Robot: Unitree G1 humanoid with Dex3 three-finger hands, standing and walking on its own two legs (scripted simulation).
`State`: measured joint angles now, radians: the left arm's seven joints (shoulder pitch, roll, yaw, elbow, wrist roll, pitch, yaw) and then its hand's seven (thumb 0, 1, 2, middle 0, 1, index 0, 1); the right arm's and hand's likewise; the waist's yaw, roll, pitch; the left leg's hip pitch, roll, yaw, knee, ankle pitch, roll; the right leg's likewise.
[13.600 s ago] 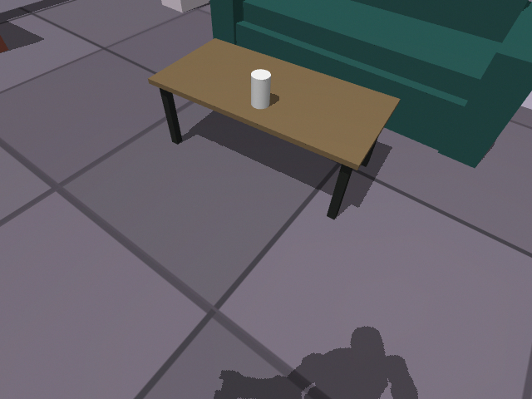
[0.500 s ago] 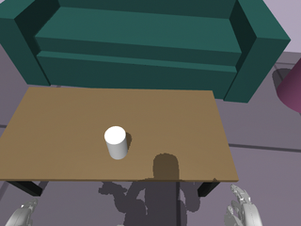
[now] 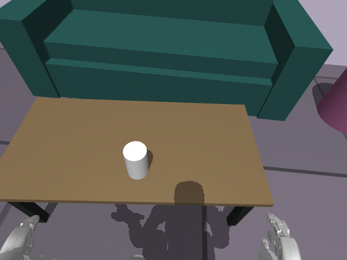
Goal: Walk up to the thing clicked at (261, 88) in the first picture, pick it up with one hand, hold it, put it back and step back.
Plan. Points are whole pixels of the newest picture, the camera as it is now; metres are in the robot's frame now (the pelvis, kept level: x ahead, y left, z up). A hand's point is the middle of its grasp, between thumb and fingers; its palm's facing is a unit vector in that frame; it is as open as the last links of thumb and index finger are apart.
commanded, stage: go down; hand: left
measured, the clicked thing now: (136, 161) +0.50 +0.13 -0.24
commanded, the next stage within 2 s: none
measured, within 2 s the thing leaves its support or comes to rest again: neither
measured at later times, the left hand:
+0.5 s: hand (45, 174) +0.31 +0.30 +0.01, palm faces +0.10 -0.98 -0.18, open 17.3 cm
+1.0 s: hand (44, 147) +0.37 +0.31 +0.03, palm faces +0.09 -0.99 -0.12, open 17.5 cm
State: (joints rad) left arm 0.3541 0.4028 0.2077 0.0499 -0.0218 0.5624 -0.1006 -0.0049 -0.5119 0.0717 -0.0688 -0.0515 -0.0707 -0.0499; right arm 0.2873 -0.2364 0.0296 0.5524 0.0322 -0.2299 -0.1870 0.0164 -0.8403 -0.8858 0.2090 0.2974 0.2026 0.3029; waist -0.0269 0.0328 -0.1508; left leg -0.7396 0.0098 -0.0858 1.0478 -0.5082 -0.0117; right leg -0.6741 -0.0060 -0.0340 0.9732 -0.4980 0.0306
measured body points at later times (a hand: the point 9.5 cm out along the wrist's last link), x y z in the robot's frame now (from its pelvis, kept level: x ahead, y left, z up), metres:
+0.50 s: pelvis +0.00 +0.00 +0.02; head +0.05 +0.02 +0.46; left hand +0.31 +0.35 +0.02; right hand +0.10 -0.27 -0.07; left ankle +0.01 +0.12 -0.67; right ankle -0.01 -0.14 -0.67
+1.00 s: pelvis -0.01 +0.00 +0.01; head +0.07 +0.02 +0.45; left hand +0.36 +0.37 +0.04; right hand +0.06 -0.28 -0.08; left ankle +0.01 +0.12 -0.67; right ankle -0.01 -0.14 -0.67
